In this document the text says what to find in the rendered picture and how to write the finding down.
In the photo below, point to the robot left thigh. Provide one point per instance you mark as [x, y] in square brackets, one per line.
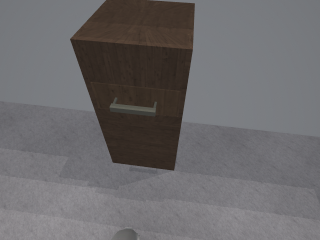
[126, 234]

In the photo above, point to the handle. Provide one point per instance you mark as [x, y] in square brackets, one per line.
[130, 109]

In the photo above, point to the drawer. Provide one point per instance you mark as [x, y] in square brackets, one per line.
[167, 100]

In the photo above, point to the cabinet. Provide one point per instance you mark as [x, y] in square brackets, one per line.
[141, 43]

